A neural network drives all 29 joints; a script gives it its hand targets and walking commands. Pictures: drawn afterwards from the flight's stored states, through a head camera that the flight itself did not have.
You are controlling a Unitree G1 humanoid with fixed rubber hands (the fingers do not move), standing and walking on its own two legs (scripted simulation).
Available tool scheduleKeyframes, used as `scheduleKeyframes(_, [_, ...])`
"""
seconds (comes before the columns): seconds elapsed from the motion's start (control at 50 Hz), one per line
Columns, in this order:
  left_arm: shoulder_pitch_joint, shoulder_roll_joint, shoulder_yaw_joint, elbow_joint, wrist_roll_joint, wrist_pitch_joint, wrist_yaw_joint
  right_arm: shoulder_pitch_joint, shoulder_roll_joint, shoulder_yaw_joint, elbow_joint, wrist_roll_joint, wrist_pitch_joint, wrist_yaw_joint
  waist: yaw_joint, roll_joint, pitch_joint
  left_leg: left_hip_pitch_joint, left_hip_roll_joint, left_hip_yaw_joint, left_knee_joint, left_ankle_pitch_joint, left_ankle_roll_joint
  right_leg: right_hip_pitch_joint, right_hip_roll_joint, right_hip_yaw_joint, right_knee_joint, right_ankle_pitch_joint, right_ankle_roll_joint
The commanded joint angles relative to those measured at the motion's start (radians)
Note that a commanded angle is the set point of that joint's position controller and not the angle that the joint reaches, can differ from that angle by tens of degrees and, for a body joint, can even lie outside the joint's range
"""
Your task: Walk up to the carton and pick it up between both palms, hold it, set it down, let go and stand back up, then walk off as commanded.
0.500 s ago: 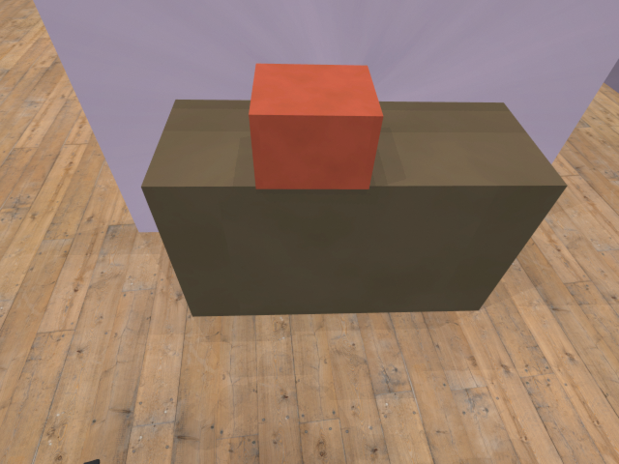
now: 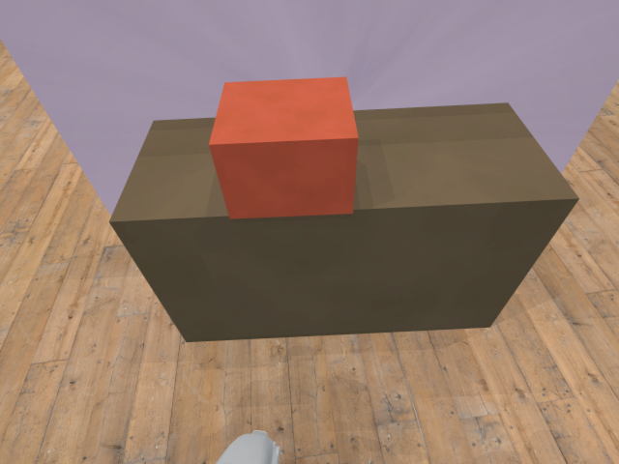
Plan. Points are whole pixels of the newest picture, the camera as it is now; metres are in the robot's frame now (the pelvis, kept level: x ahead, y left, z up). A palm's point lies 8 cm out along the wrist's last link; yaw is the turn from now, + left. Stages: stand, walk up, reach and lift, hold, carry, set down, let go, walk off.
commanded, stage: walk up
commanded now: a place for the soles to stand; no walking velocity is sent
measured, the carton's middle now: (288, 147) +0.76 +0.06 -0.03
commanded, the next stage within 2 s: none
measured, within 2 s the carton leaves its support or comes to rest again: neither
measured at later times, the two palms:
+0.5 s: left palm (100, 410) +0.23 +0.33 -0.12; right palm (508, 439) +0.19 -0.27 -0.11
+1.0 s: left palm (84, 391) +0.26 +0.36 -0.11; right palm (461, 337) +0.35 -0.25 -0.14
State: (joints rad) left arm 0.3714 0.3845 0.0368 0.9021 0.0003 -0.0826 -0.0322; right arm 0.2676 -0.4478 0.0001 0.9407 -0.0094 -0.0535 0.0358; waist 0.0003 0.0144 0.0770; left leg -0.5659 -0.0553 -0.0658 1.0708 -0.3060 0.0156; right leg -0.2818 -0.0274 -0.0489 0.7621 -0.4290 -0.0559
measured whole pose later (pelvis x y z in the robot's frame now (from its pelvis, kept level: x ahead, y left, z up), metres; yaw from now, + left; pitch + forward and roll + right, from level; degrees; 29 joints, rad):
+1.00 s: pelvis +0.27 +0.05 -0.02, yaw +2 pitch -4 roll +0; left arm 0.39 0.38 0.04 0.90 0.00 -0.05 -0.01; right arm 0.22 -0.41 0.00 0.91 -0.01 -0.05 0.04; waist 0.00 0.04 0.11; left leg -0.48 -0.05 -0.07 0.78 -0.23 0.03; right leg -0.20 -0.04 -0.07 0.90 -0.58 -0.02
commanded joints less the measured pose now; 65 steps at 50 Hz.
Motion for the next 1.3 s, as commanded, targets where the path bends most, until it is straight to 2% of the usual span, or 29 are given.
scheduleKeyframes(0.0, [-0.035, 0.309, 0.12, -0.094, -0.002, -0.026, 0.029, -0.075, -0.181, -0.087, -0.085, 0.005, -0.012, 0.015, 0.04, -0.2, 0.053, -0.206, 0.074, -0.022, -0.121, 0.055, -0.01, 0.201, -0.259, 0.262, -0.481, 0.158, -0.076])
scheduleKeyframes(0.08, [-0.011, 0.321, 0.122, -0.095, -0.002, -0.025, 0.029, -0.106, -0.173, -0.085, -0.089, -0.001, -0.016, 0.02, 0.057, -0.235, 0.04, -0.197, 0.109, -0.001, -0.218, 0.074, -0.005, 0.245, -0.274, 0.241, -0.428, 0.191, -0.123])
scheduleKeyframes(0.18, [-0.151, 0.323, 0.112, -0.123, 0.004, -0.007, 0.029, 0.007, -0.158, -0.101, -0.078, -0.006, -0.026, 0.024, -0.041, -0.271, -0.009, 0.159, 0.089, 0.147, -0.429, 0.09, 0.03, 0.121, -0.268, 0.099, -0.251, 0.442, -0.113])
scheduleKeyframes(0.22, [-0.091, 0.248, 0.087, -0.12, 0.012, 0.003, 0.027, 0.253, -0.232, -0.143, 0.007, -0.013, -0.035, 0.001, -0.137, 0.023, -0.156, 0.56, -0.009, 0.1, -0.476, 0.015, 0.054, -0.056, -0.13, -0.016, 0.23, 0.422, -0.043])
scheduleKeyframes(0.24, [-0.095, 0.17, 0.057, -0.143, 0.002, 0.001, 0.021, 0.31, -0.314, -0.156, 0.003, -0.017, -0.04, -0.023, -0.154, 0.22, -0.132, 0.604, 0.226, -0.408, -0.606, -0.162, 0.123, -0.293, -0.028, -0.022, 0.499, 0.163, 0.016])
scheduleKeyframes(0.26, [-0.097, 0.235, 0.065, -0.153, -0.015, 0.005, 0.028, 0.244, -0.34, -0.144, -0.027, 0.003, -0.042, -0.023, -0.097, 0.174, -0.088, 0.59, 0.39, -0.893, -0.832, -0.296, 0.286, -0.493, 0.094, 0.035, 0.559, -0.157, 0.024])
scheduleKeyframes(0.28, [-0.118, 0.29, 0.077, -0.116, -0.005, 0.021, 0.033, 0.166, -0.339, -0.154, -0.046, 0.021, -0.043, -0.017, -0.079, 0.057, -0.068, 0.513, 0.37, -0.825, -0.801, -0.411, 0.291, -0.445, 0.002, 0.127, 0.552, -0.136, 0.009])
scheduleKeyframes(0.48, [-0.121, 0.265, 0.101, -0.051, 0.011, 0.005, 0.009, -0.021, -0.253, -0.13, -0.101, -0.018, -0.029, -0.016, -0.004, 0.213, 0.088, 0.089, 0.286, -0.5, -0.742, -0.436, 0.258, -0.158, -0.054, 0.084, 0.096, -0.092, 0.009])
scheduleKeyframes(0.5, [-0.071, 0.255, 0.108, -0.044, 0.014, -0.002, 0.009, -0.049, -0.242, -0.128, -0.117, -0.018, -0.024, -0.012, 0.025, 0.233, 0.048, 0.048, 0.232, -0.381, -0.656, -0.397, 0.232, -0.045, -0.037, 0.057, -0.041, -0.051, -0.003])
scheduleKeyframes(0.52, [0.112, 0.258, 0.119, 0.001, 0.008, -0.012, 0.018, -0.14, -0.221, -0.116, -0.133, -0.019, -0.016, -0.015, 0.13, 0.186, -0.006, -0.085, 0.203, -0.338, -0.448, -0.284, 0.172, 0.209, -0.055, 0.126, -0.242, -0.003, -0.027])
scheduleKeyframes(0.54, [0.234, 0.344, 0.143, 0.037, 0.029, -0.027, 0.035, -0.095, -0.081, -0.083, -0.135, 0.001, -0.014, -0.02, 0.182, -0.144, -0.061, -0.207, -0.002, -0.14, -0.076, -0.197, 0.078, 0.394, -0.18, 0.355, -0.451, -0.17, 0.021])
scheduleKeyframes(0.56, [0.159, 0.431, 0.153, -0.007, 0.027, -0.032, 0.043, -0.067, -0.037, -0.064, -0.147, 0.004, -0.012, -0.023, 0.15, -0.244, -0.038, -0.368, -0.103, -0.06, 0.111, -0.243, 0.019, 0.389, -0.407, 0.77, -0.616, -0.403, 0.028])
scheduleKeyframes(0.58, [0.07, 0.429, 0.146, -0.032, 0.012, -0.038, 0.047, -0.134, -0.169, -0.087, -0.123, 0.011, -0.012, -0.027, 0.123, -0.093, 0.088, -0.43, -0.03, -0.129, 0.128, -0.151, 0.013, 0.332, -0.455, 0.822, -0.637, -0.356, -0.001])
scheduleKeyframes(0.6, [0.046, 0.384, 0.135, -0.038, 0.014, -0.047, 0.049, -0.116, -0.2, -0.092, -0.1, 0.014, -0.023, -0.026, 0.095, -0.007, 0.079, -0.389, 0.018, -0.131, 0.125, -0.096, 0.021, 0.367, -0.427, 0.702, -0.531, -0.092, -0.018])
scheduleKeyframes(0.66, [-0.013, 0.287, 0.112, -0.056, -0.001, -0.038, 0.052, -0.029, -0.176, -0.089, -0.09, 0.013, -0.018, -0.021, 0.032, -0.098, -0.028, -0.243, 0.045, -0.068, 0.066, -0.052, 0.015, 0.377, -0.28, 0.322, -0.351, 0.574, -0.004])
scheduleKeyframes(0.84, [0.062, 0.297, 0.116, -0.094, 0.006, -0.016, 0.053, -0.199, -0.13, -0.057, -0.145, 0.012, -0.016, 0.0, 0.079, -0.266, 0.063, -0.2, 0.07, 0.112, -0.234, -0.013, 0.039, 0.273, -0.277, 0.226, -0.311, 0.61, -0.097])
scheduleKeyframes(0.9, [-0.039, 0.329, 0.116, -0.116, 0.009, -0.008, 0.045, -0.07, -0.149, -0.084, -0.11, 0.008, -0.019, 0.008, -0.008, -0.239, -0.023, 0.073, 0.065, 0.143, -0.353, 0.019, 0.051, 0.166, -0.271, 0.139, -0.259, 0.53, -0.108])
scheduleKeyframes(0.92, [-0.108, 0.313, 0.105, -0.134, 0.007, -0.01, 0.044, 0.058, -0.168, -0.104, -0.076, 0.007, -0.017, 0.002, -0.103, -0.193, -0.096, 0.333, 0.054, 0.157, -0.403, 0.094, 0.073, 0.069, -0.262, 0.107, -0.145, 0.589, -0.098])
scheduleKeyframes(0.94, [-0.105, 0.255, 0.089, -0.146, 0.007, -0.008, 0.04, 0.225, -0.212, -0.127, -0.013, 0.002, -0.025, -0.014, -0.166, -0.067, -0.141, 0.544, -0.013, 0.112, -0.442, 0.082, 0.081, -0.054, -0.149, 0.026, 0.151, 0.599, -0.057])
scheduleKeyframes(0.96, [-0.05, 0.186, 0.067, -0.153, 0.011, -0.008, 0.037, 0.338, -0.26, -0.145, 0.0, -0.011, -0.023, -0.028, -0.19, 0.111, -0.188, 0.642, 0.094, -0.153, -0.515, -0.089, 0.114, -0.19, -0.089, -0.003, 0.419, 0.439, -0.001])
scheduleKeyframes(0.98, [-0.006, 0.168, 0.058, -0.16, -0.007, -0.002, 0.031, 0.254, -0.352, -0.149, -0.048, -0.008, -0.033, -0.036, -0.104, 0.232, -0.164, 0.607, 0.352, -0.759, -0.766, -0.184, 0.21, -0.416, 0.066, 0.034, 0.555, -0.094, 0.035])
scheduleKeyframes(1.0, [-0.075, 0.292, 0.074, -0.143, -0.006, 0.012, 0.039, 0.174, -0.345, -0.152, -0.075, 0.023, -0.03, -0.026, -0.096, 0.035, -0.097, 0.564, 0.367, -0.889, -0.796, -0.395, 0.318, -0.461, 0.03, 0.123, 0.572, -0.161, 0.025])
scheduleKeyframes(1.06, [-0.082, 0.268, 0.082, -0.082, 0.012, 0.019, 0.031, 0.075, -0.282, -0.131, -0.081, 0.015, -0.033, -0.037, -0.034, -0.007, 0.06, 0.32, 0.334, -0.759, -0.824, -0.462, 0.288, -0.398, -0.025, 0.161, 0.448, -0.129, 0.019])
scheduleKeyframes(1.12, [-0.085, 0.243, 0.091, -0.064, 0.014, 0.025, 0.016, 0.001, -0.249, -0.12, -0.09, -0.008, -0.032, -0.031, -0.005, 0.1, 0.121, 0.09, 0.28, -0.58, -0.813, -0.445, 0.257, -0.222, -0.048, 0.125, 0.276, -0.126, 0.015])
scheduleKeyframes(1.18, [-0.086, 0.229, 0.092, -0.051, 0.011, 0.018, 0.028, -0.016, -0.239, -0.118, -0.103, -0.016, -0.024, -0.033, -0.001, 0.213, 0.087, 0.075, 0.269, -0.493, -0.72, -0.222, 0.256, -0.143, -0.036, 0.082, 0.102, -0.123, 0.02])
scheduleKeyframes(1.22, [-0.007, 0.203, 0.085, -0.01, 0.017, 0.0, 0.042, -0.068, -0.188, -0.089, -0.11, 0.002, -0.01, -0.04, 0.062, 0.141, 0.007, 0.021, 0.202, -0.353, -0.501, 0.1, 0.186, 0.127, -0.032, 0.091, -0.246, 0.084, 0.007])
scheduleKeyframes(1.24, [0.052, 0.24, 0.095, 0.017, 0.028, -0.01, 0.058, -0.036, -0.102, -0.064, -0.113, 0.012, -0.002, -0.043, 0.09, 0.038, -0.086, -0.023, 0.1, -0.185, -0.277, 0.134, 0.08, 0.251, -0.131, 0.255, -0.42, 0.029, 0.012])
scheduleKeyframes(1.26, [-0.035, 0.32, 0.1, -0.021, 0.032, -0.021, 0.065, -0.015, -0.003, -0.032, -0.11, 0.026, -0.001, -0.043, 0.066, -0.18, -0.064, -0.11, -0.044, -0.056, -0.106, -0.152, -0.003, 0.271, -0.366, 0.576, -0.523, 0.081, 0.006])
scheduleKeyframes(1.28, [-0.094, 0.365, 0.106, -0.032, 0.02, -0.018, 0.065, -0.032, -0.128, -0.067, -0.087, 0.019, 0.009, -0.062, 0.041, -0.045, -0.005, -0.076, -0.009, -0.077, -0.088, -0.208, -0.018, 0.135, -0.422, 0.617, -0.506, 0.164, -0.01])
